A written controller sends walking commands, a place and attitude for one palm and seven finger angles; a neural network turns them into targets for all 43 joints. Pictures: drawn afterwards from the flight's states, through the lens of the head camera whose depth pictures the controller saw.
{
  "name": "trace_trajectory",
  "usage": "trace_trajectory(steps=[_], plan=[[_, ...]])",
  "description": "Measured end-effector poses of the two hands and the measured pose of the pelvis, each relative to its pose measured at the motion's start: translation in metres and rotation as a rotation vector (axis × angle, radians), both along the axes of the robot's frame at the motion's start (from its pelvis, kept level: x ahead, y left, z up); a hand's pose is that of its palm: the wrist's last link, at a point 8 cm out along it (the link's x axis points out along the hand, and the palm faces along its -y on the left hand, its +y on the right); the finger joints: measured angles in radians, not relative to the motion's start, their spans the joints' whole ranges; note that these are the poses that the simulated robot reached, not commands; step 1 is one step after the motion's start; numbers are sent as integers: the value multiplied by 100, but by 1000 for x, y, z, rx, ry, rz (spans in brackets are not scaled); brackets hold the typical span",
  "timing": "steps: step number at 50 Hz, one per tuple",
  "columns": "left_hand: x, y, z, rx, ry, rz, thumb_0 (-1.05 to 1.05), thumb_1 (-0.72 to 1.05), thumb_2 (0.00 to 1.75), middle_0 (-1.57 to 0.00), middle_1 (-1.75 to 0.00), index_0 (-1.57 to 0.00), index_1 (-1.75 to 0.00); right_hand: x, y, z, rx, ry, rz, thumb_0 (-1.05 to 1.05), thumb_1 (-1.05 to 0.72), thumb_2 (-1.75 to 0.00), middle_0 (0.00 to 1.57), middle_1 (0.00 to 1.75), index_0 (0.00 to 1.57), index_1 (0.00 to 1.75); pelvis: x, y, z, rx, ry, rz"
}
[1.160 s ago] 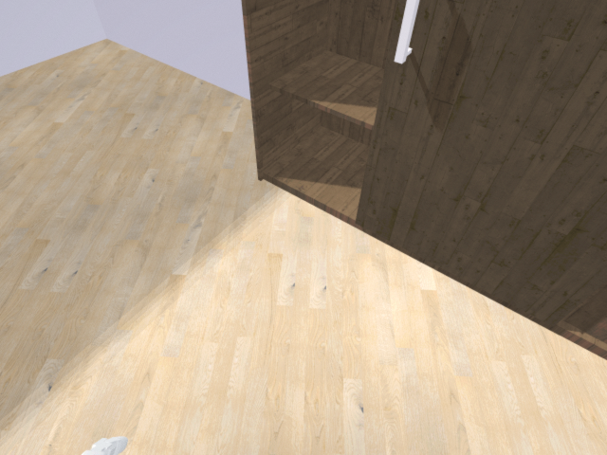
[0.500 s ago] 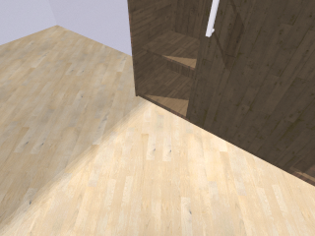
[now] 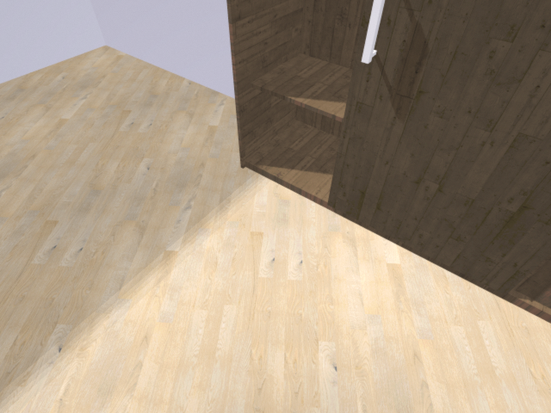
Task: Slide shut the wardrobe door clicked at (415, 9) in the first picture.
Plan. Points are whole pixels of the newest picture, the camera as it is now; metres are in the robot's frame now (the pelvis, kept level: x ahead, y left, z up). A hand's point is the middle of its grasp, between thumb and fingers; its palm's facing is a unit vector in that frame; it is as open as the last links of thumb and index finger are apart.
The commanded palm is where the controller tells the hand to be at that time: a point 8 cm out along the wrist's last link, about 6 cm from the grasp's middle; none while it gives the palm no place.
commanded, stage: look at it before walking up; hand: right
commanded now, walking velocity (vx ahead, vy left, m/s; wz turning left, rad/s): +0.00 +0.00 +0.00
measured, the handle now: (378, 16) +1.11 -0.23 +0.15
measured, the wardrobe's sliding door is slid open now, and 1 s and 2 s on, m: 0.54 0.54 0.54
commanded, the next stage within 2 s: walk to a spot facing it in 0.48 s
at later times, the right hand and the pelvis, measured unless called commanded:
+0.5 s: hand out of the picture +0.08 -0.26 -0.16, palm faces -0.03 +0.94 -0.33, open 7.4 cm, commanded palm none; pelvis +0.01 -0.01 +0.00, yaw +0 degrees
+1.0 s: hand out of the picture +0.09 -0.16 -0.18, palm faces -0.10 +0.97 -0.23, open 7.4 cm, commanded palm none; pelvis +0.06 +0.03 -0.02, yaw +9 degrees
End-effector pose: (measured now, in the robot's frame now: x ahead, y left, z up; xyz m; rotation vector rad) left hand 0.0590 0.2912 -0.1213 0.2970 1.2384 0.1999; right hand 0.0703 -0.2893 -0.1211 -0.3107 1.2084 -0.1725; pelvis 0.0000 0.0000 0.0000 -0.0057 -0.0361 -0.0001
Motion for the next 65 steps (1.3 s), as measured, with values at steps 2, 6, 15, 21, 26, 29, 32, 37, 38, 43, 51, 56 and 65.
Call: trace_trajectory(steps=[2, 6, 15, 21, 26, 29, 32, 37, 38, 43, 51, 56, 65], plan=[[-1, 0, 0, 2, 3, 0, 1, 90, 90, -20, -30, -20, -30, -1, -1, -1, 2, 4, -2, 1, -90, -90, 20, 30, 20, 30, 0, -1, 0, 0, 0, 0], [-1, -1, 1, 5, 6, 1, 1, 90, 90, -20, -30, -20, -30, -3, -2, -2, 4, 9, -5, 1, -90, -90, 20, 30, 20, 30, 1, -2, 0, 1, 1, -1], [8, -5, 3, 7, -8, -5, 1, 90, 90, -20, -30, -20, -30, -3, -6, -2, 3, 14, -7, 1, -91, -90, 20, 30, 20, 30, 3, -5, 1, 2, 3, -2], [16, -8, 4, 5, -22, -14, 1, 90, 90, -20, -30, -20, -30, -1, -9, -1, 0, 8, -10, 1, -91, -90, 20, 30, 20, 30, 4, -7, 1, 2, 2, -4], [22, -10, 4, 3, -34, -19, 1, 90, 90, -20, -30, -20, -30, 1, -11, 0, -4, 3, -11, 1, -91, -90, 20, 30, 20, 30, 6, -9, 1, 1, 0, -4], [24, -11, 5, 2, -39, -21, 1, 90, 90, -20, -30, -20, -30, 2, -12, 1, -6, 2, -11, 1, -91, -90, 20, 30, 20, 30, 6, -9, 1, 1, 0, -5], [25, -12, 4, 2, -39, -22, 1, 90, 90, -20, -30, -20, -30, 2, -12, 1, -8, 4, -14, 1, -91, -90, 20, 30, 20, 30, 7, -9, 1, 1, 1, 0], [17, -21, -5, -28, -33, 16, 1, 90, 90, -20, -30, -20, -30, -5, 0, -9, 21, 54, -9, 1, -91, -90, 20, 30, 20, 30, 15, -8, -3, -3, 6, 42], [13, -23, -8, -38, -29, 30, 1, 90, 90, -20, -30, -20, -30, -7, 4, -12, 31, 69, -6, 1, -91, -90, 20, 30, 20, 30, 17, -7, -5, -4, 8, 52], [-11, -25, -24, -91, 4, 128, 1, 90, 90, -20, -30, -20, -30, -7, 32, -19, 69, 151, 23, 1, -91, -90, 20, 30, 20, 30, 34, 5, -10, -18, 15, 124], [-28, -5, -44, -128, 134, 214, 1, 90, 90, -20, -30, -20, -30, 19, 82, -27, 92, 125, 27, 1, -91, -90, 20, 30, 20, 30, 68, 36, -20, 2, 12, 171], [27, 5, -23, -124, 18, 246, 2, 91, 90, -20, -30, -20, -30, 25, 101, -18, 118, 207, 58, 1, -91, -90, 20, 30, 20, 30, 96, 43, -5, -12, 26, 234], [151, 3, -5, -115, -187, 266, 1, 91, 90, -20, -30, -20, -30, 89, 95, -20, 123, 269, 111, 1, -90, -90, 20, 30, 20, 30, 166, 34, -5, 5, 47, 320]])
